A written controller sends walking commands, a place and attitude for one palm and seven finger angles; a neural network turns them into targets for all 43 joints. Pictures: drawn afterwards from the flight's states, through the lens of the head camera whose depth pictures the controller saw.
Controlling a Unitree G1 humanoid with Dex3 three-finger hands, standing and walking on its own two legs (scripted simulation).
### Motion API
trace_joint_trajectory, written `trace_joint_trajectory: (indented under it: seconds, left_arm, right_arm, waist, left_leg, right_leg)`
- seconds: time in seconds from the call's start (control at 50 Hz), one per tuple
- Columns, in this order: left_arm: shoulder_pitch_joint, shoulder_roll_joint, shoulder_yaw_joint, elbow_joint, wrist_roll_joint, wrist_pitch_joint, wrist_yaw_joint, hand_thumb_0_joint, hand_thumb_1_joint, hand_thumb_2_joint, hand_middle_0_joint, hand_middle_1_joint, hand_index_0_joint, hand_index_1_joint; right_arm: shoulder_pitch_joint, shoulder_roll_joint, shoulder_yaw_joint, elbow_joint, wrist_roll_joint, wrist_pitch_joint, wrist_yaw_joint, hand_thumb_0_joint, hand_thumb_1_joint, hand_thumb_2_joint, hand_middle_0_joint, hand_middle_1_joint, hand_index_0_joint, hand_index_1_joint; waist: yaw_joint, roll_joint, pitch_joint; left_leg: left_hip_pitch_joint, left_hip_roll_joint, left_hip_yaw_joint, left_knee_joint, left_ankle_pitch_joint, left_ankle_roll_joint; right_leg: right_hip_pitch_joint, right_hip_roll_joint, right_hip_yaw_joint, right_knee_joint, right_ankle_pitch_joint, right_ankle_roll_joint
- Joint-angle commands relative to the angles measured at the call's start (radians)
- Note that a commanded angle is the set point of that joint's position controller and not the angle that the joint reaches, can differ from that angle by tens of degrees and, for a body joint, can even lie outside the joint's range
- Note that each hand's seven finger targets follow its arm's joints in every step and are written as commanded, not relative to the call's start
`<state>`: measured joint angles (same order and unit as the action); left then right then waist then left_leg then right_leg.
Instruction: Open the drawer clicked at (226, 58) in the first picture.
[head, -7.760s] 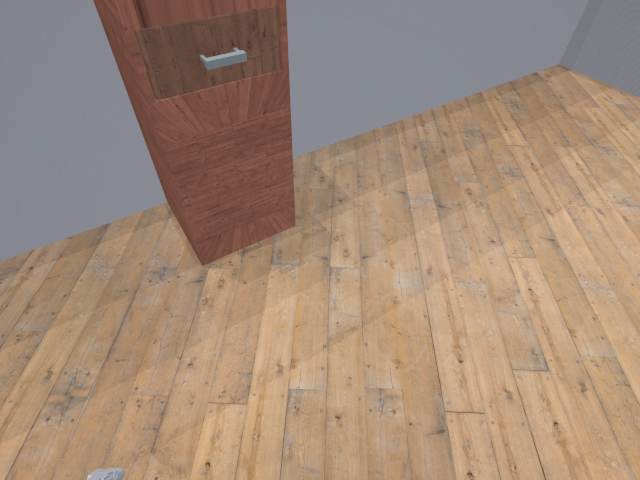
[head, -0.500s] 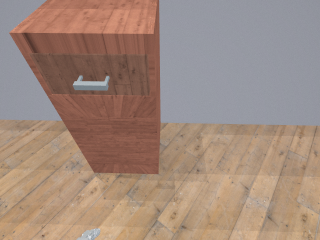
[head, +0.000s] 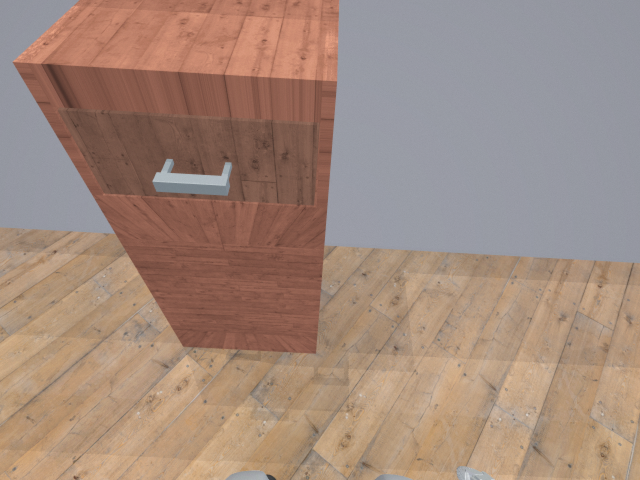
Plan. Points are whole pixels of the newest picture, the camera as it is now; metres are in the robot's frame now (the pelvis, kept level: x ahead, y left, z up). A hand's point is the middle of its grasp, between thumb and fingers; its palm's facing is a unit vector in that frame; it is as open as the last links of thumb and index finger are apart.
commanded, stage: come to a stop and stand still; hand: left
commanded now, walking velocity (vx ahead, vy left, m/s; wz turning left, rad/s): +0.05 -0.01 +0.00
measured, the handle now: (195, 175) +0.53 +0.25 +0.03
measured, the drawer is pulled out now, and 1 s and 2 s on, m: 0.00 0.00 0.00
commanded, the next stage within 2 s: look again from close up in 1.22 s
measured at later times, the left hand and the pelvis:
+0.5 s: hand out of the picture -0.01 +0.13 -0.17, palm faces +0.06 -0.98 -0.20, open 7.3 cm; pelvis -0.03 -0.05 +0.01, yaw +1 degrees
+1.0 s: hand out of the picture +0.02 +0.23 -0.15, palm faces +0.04 -0.95 -0.32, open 7.4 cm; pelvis -0.05 -0.02 +0.01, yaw +2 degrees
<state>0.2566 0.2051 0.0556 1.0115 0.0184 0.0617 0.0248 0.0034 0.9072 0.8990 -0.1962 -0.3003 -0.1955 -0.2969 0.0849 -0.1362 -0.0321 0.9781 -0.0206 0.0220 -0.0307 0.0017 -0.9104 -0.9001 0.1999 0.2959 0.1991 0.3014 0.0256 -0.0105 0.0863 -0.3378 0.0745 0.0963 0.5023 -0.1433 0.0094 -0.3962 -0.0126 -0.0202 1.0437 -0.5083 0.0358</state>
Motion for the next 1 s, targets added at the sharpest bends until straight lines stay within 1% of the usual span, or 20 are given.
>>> trace_joint_trajectory:
  seconds: [0.0,0.04,0.08,0.1,0.12,0.14,0.22,0.3,0.32,0.36,0.38,0.42,0.5,0.52,0.54,0.56,0.62,0.66,0.72,0.98]
  left_arm:
    - [0.061,0.034,0.010,-0.064,-0.003,-0.020,-0.005,0.000,0.900,0.900,-0.200,-0.300,-0.200,-0.300]
    - [0.096,0.028,0.007,-0.047,-0.004,-0.026,-0.005,0.000,0.900,0.900,-0.200,-0.300,-0.200,-0.300]
    - [0.187,0.052,0.009,-0.012,0.005,-0.034,-0.004,0.000,0.900,0.900,-0.200,-0.300,-0.200,-0.300]
    - [0.171,0.113,0.014,-0.025,0.015,-0.043,0.001,0.000,0.900,0.900,-0.200,-0.300,-0.200,-0.300]
    - [0.075,0.175,0.016,-0.058,0.015,-0.047,0.004,0.000,0.900,0.900,-0.200,-0.300,-0.200,-0.300]
    - [0.017,0.175,0.020,-0.078,0.012,-0.051,0.008,0.000,0.900,0.900,-0.200,-0.300,-0.200,-0.300]
    - [-0.086,0.099,0.005,-0.068,0.009,-0.060,0.009,0.000,0.900,0.900,-0.200,-0.300,-0.200,-0.300]
    - [0.022,0.095,0.000,-0.006,0.000,-0.070,0.010,0.000,0.900,0.900,-0.200,-0.300,-0.200,-0.300]
    - [0.016,0.088,-0.002,0.008,-0.006,-0.070,0.011,0.000,0.900,0.900,-0.200,-0.300,-0.200,-0.300]
    - [0.052,0.048,-0.014,0.028,-0.020,-0.069,0.007,0.000,0.900,0.900,-0.200,-0.300,-0.200,-0.300]
    - [0.049,0.044,-0.016,0.031,-0.018,-0.069,0.007,0.000,0.900,0.900,-0.200,-0.300,-0.200,-0.300]
    - [0.027,0.053,-0.018,0.056,-0.021,-0.065,0.006,0.000,0.900,0.900,-0.200,-0.300,-0.200,-0.300]
    - [0.021,0.052,-0.024,0.084,-0.019,-0.066,0.004,0.000,0.900,0.900,-0.200,-0.300,-0.200,-0.300]
    - [0.030,0.235,-0.026,-0.023,0.001,-0.086,0.006,0.000,0.900,0.900,-0.200,-0.300,-0.200,-0.300]
    - [0.020,0.192,0.004,-0.025,-0.003,-0.090,0.010,0.000,0.900,0.900,-0.200,-0.300,-0.200,-0.300]
    - [0.010,0.214,0.011,-0.052,0.005,-0.093,0.008,0.000,0.900,0.900,-0.200,-0.300,-0.200,-0.300]
    - [-0.007,0.193,0.015,-0.088,0.006,-0.089,0.008,0.000,0.900,0.900,-0.200,-0.300,-0.200,-0.300]
    - [-0.029,0.200,0.019,-0.098,0.004,-0.095,0.008,0.000,0.900,0.900,-0.200,-0.300,-0.200,-0.300]
    - [-0.025,0.202,0.011,-0.092,-0.004,-0.099,0.003,0.000,0.900,0.900,-0.200,-0.300,-0.200,-0.300]
    - [-0.092,0.264,-0.019,-0.060,-0.004,-0.084,-0.013,0.000,0.900,0.900,-0.200,-0.300,-0.200,-0.300]
  right_arm:
    - [0.084,-0.222,-0.062,-0.028,-0.005,-0.006,-0.007,0.000,-0.900,-0.900,0.200,0.300,0.200,0.300]
    - [0.081,-0.219,-0.065,-0.027,-0.004,0.000,0.003,0.000,-0.900,-0.900,0.200,0.300,0.200,0.300]
    - [0.063,-0.187,-0.065,-0.035,0.004,0.010,0.009,0.000,-0.900,-0.900,0.200,0.300,0.200,0.300]
    - [0.082,-0.124,-0.055,-0.045,0.012,0.017,0.014,0.000,-0.900,-0.900,0.200,0.300,0.200,0.300]
    - [0.056,-0.082,-0.040,-0.067,0.012,0.020,0.026,0.000,-0.900,-0.900,0.200,0.300,0.200,0.300]
    - [0.017,-0.104,-0.045,-0.068,0.007,0.030,0.026,0.000,-0.900,-0.900,0.200,0.300,0.200,0.300]
    - [0.154,-0.092,-0.040,0.017,0.008,0.017,0.025,0.000,-0.900,-0.900,0.200,0.300,0.200,0.300]
    - [0.164,-0.070,-0.014,0.045,0.010,-0.006,0.008,0.000,-0.900,-0.900,0.200,0.300,0.200,0.300]
    - [0.204,-0.063,-0.009,0.069,0.011,-0.013,0.005,0.000,-0.900,-0.900,0.200,0.300,0.200,0.300]
    - [0.213,-0.104,0.000,0.097,0.005,-0.034,-0.005,0.000,-0.900,-0.900,0.200,0.300,0.200,0.300]
    - [0.209,-0.124,0.001,0.102,0.006,-0.035,-0.009,0.000,-0.900,-0.900,0.200,0.300,0.200,0.300]
    - [0.211,-0.115,0.007,0.132,0.008,-0.040,-0.011,0.000,-0.900,-0.900,0.200,0.300,0.200,0.300]
    - [0.224,-0.095,0.014,0.148,0.009,-0.036,-0.012,0.000,-0.900,-0.900,0.200,0.300,0.200,0.300]
    - [0.186,-0.250,-0.021,0.018,0.000,-0.026,0.001,0.000,-0.900,-0.900,0.200,0.300,0.200,0.300]
    - [0.182,-0.237,-0.030,0.000,-0.010,-0.037,-0.004,0.000,-0.900,-0.900,0.200,0.300,0.200,0.300]
    - [0.218,-0.225,-0.039,-0.008,-0.010,-0.039,-0.006,0.000,-0.900,-0.900,0.200,0.300,0.200,0.300]
    - [0.241,-0.198,-0.038,-0.019,-0.009,-0.036,-0.003,0.000,-0.900,-0.900,0.200,0.300,0.200,0.300]
    - [0.243,-0.214,-0.037,-0.019,-0.004,-0.051,-0.002,0.000,-0.900,-0.900,0.200,0.300,0.200,0.300]
    - [0.192,-0.261,-0.033,-0.026,-0.001,-0.068,0.000,0.000,-0.900,-0.900,0.200,0.300,0.200,0.300]
    - [0.051,-0.361,-0.008,-0.036,-0.003,-0.057,0.020,0.000,-0.900,-0.900,0.200,0.300,0.200,0.300]
  waist:
    - [-0.045,0.209,-0.173]
    - [-0.031,0.200,-0.150]
    - [0.007,0.096,-0.110]
    - [-0.005,-0.101,-0.072]
    - [-0.021,-0.212,-0.011]
    - [0.001,-0.235,0.006]
    - [-0.065,-0.152,0.002]
    - [-0.021,-0.120,-0.068]
    - [-0.033,-0.086,-0.085]
    - [-0.006,0.052,-0.104]
    - [-0.002,0.039,-0.102]
    - [-0.003,0.135,-0.109]
    - [-0.009,0.065,-0.055]
    - [-0.036,-0.012,0.077]
    - [-0.023,-0.011,-0.032]
    - [-0.042,-0.040,-0.125]
    - [-0.052,-0.127,-0.090]
    - [-0.059,-0.059,-0.070]
    - [-0.030,0.076,-0.080]
    - [-0.019,0.039,-0.056]
  left_leg:
    - [0.169,0.253,-0.232,-0.182,0.173,0.161]
    - [0.081,0.227,-0.234,-0.199,0.012,0.136]
    - [-0.060,0.119,-0.152,-0.126,-0.216,0.052]
    - [-0.127,0.016,-0.082,0.050,-0.287,-0.011]
    - [-0.115,-0.031,-0.050,0.167,-0.317,-0.042]
    - [-0.059,-0.020,-0.104,0.295,-0.332,-0.024]
    - [-0.043,-0.028,-0.095,0.399,-0.239,-0.015]
    - [0.042,-0.028,-0.064,0.060,-0.206,-0.032]
    - [0.119,-0.027,-0.072,-0.062,-0.098,-0.029]
    - [0.205,0.061,-0.171,-0.126,0.187,0.007]
    - [0.181,0.080,-0.167,-0.118,0.162,0.010]
    - [0.144,0.070,-0.166,-0.136,0.171,0.008]
    - [0.124,0.046,-0.147,-0.179,0.043,-0.003]
    - [0.091,-0.004,-0.145,-0.098,-0.046,-0.004]
    - [0.060,0.001,-0.123,-0.028,-0.143,0.008]
    - [0.058,-0.027,-0.109,0.031,-0.130,0.013]
    - [0.044,-0.039,-0.086,0.085,-0.149,0.027]
    - [0.074,-0.016,-0.110,0.014,-0.072,0.034]
    - [0.086,0.034,-0.169,-0.059,0.086,0.042]
    - [0.067,0.046,-0.210,-0.197,-0.068,0.035]
  right_leg:
    - [0.035,-0.039,-0.011,-0.206,-0.009,-0.007]
    - [0.139,-0.022,-0.039,-0.361,0.056,-0.019]
    - [0.282,-0.026,-0.053,-0.618,0.220,-0.027]
    - [0.231,-0.182,0.174,-0.784,0.114,-0.084]
    - [0.058,-0.330,0.311,-0.886,0.013,-0.156]
    - [-0.071,-0.336,0.325,-0.915,-0.060,-0.184]
    - [0.008,-0.214,0.127,-0.805,0.231,-0.167]
    - [0.204,-0.205,0.112,-0.686,0.546,-0.176]
    - [0.209,-0.191,0.095,-0.655,0.534,-0.151]
    - [0.178,-0.105,0.056,-0.625,0.484,-0.077]
    - [0.199,-0.093,0.053,-0.652,0.431,-0.067]
    - [0.268,-0.090,0.028,-0.640,0.445,-0.058]
    - [0.272,-0.096,0.033,-0.689,0.401,-0.061]
    - [0.152,-0.083,0.075,-0.690,0.282,-0.083]
    - [0.151,-0.136,0.119,-0.692,0.148,-0.088]
    - [0.190,-0.161,0.152,-0.721,0.141,-0.109]
    - [0.138,-0.189,0.177,-0.774,0.082,-0.137]
    - [0.125,-0.156,0.124,-0.722,0.178,-0.135]
    - [0.193,-0.096,0.047,-0.619,0.372,-0.100]
    - [0.247,-0.103,0.028,-0.675,0.329,-0.056]
